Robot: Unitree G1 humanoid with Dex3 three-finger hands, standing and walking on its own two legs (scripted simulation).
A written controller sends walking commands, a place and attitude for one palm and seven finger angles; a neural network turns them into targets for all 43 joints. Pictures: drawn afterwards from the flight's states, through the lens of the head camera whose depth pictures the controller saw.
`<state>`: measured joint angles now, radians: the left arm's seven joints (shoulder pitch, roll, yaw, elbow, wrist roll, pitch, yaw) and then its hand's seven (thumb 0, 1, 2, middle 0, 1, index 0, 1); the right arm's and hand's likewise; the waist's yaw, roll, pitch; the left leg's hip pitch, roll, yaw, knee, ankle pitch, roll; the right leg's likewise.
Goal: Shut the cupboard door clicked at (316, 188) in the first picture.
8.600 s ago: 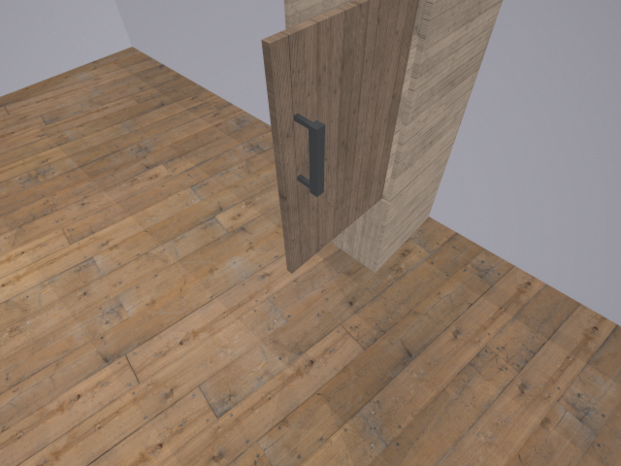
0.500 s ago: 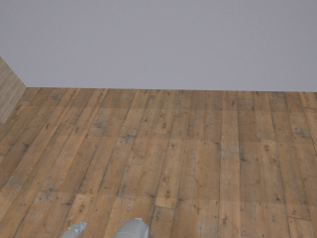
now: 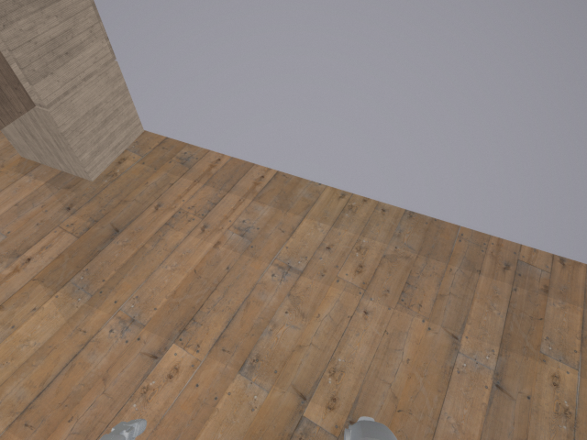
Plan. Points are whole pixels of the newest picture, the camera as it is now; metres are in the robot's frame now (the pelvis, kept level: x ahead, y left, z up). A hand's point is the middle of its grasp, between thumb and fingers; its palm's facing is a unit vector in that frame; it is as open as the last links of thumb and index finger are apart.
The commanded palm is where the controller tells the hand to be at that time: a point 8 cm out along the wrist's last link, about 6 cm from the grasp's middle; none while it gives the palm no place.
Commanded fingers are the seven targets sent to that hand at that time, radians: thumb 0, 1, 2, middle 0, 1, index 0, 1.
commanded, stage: walk to a spot facing it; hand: left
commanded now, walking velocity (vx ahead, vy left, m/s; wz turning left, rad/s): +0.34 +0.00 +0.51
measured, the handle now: out of the picture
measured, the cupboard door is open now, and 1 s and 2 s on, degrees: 88 88 88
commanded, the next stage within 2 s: turn to face it in 1.62 s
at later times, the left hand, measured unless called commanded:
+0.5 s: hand out of the picture +0.06 +0.14 -0.17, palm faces +0.36 -0.91 -0.22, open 7.3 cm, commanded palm none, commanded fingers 0.00 0.90 0.90 -0.20 -0.30 -0.20 -0.30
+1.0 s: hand (161, 262) +0.44 +0.29 -0.16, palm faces +0.31 -0.94 -0.17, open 7.4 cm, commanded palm none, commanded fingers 0.00 0.90 0.90 -0.20 -0.30 -0.20 -0.30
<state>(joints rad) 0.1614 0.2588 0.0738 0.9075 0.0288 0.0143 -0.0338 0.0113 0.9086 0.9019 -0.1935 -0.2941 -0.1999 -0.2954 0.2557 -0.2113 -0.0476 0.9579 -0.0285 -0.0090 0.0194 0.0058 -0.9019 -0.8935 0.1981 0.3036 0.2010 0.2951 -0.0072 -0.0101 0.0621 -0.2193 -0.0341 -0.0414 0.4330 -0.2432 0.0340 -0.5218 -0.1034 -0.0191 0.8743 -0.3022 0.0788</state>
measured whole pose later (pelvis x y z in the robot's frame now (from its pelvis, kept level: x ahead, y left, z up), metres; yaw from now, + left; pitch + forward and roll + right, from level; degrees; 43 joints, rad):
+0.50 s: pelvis +0.18 -0.01 +0.00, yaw +18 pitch +1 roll +0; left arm 0.40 0.19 0.04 1.07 0.03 -0.08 0.01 0.00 0.93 0.90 -0.20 -0.29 -0.20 -0.30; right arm 0.01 -0.24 -0.06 0.93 -0.03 0.02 0.06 0.01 -0.91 -0.89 0.19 0.30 0.19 0.29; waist 0.05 -0.01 0.11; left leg -0.56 0.06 0.11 0.72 -0.22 0.01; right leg 0.03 -0.11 -0.30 0.33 -0.35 0.05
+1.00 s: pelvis +0.38 +0.08 +0.00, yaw +21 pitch +1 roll +1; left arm 0.08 0.20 0.05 0.97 0.03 -0.01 -0.03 0.01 0.91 0.90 -0.19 -0.29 -0.20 -0.30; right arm 0.38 -0.19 -0.04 1.08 -0.03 -0.06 -0.01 0.00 -0.93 -0.89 0.20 0.30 0.20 0.29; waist -0.04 -0.04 0.05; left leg -0.04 -0.04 0.08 0.29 -0.27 0.05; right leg -0.52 -0.11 -0.07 0.71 -0.14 0.03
